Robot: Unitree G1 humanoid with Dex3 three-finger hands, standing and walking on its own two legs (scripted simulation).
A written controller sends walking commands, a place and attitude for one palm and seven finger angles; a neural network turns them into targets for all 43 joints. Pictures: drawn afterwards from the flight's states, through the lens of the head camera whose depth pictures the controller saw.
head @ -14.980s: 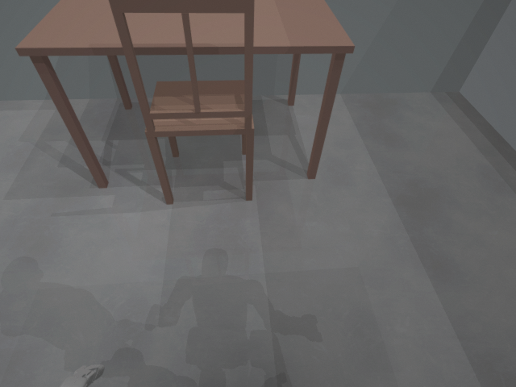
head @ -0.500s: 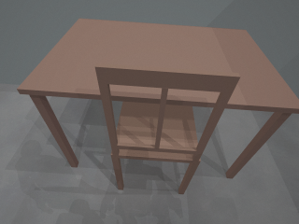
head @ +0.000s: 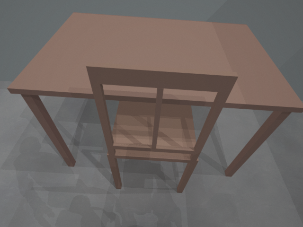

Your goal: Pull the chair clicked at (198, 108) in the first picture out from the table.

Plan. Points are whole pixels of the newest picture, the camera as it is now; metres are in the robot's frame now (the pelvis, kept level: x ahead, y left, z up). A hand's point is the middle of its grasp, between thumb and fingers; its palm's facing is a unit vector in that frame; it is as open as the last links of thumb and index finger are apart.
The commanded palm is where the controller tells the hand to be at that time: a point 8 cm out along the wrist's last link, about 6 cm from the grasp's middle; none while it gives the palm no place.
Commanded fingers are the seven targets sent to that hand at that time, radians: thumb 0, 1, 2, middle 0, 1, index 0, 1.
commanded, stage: come to a stop and stand still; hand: left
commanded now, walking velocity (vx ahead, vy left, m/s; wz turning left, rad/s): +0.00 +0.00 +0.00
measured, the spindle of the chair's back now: (156, 122) +0.48 +0.01 -0.05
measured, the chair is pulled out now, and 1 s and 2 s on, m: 0.00 0.00 0.00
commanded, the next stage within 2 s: look again from close up in 0.04 s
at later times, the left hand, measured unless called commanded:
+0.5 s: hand out of the picture -0.03 +0.17 -0.18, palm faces +0.03 -0.99 -0.17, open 7.4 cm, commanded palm none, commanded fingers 0.00 0.90 0.90 -0.20 -0.30 -0.20 -0.30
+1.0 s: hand out of the picture -0.05 +0.16 -0.17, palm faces +0.04 -0.99 -0.15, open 7.4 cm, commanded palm none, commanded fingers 0.00 0.90 0.90 -0.20 -0.30 -0.20 -0.30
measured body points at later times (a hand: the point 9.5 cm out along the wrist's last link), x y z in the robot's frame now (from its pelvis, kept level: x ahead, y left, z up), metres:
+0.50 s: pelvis -0.01 +0.01 +0.00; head -0.01 +0.02 +0.45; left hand -0.03 +0.22 -0.16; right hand -0.02 -0.21 -0.15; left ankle -0.03 +0.06 -0.74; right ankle -0.03 -0.14 -0.74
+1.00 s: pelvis -0.02 +0.01 +0.01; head -0.01 +0.02 +0.46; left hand -0.05 +0.21 -0.16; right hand -0.03 -0.21 -0.15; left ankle -0.03 +0.06 -0.74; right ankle -0.03 -0.14 -0.74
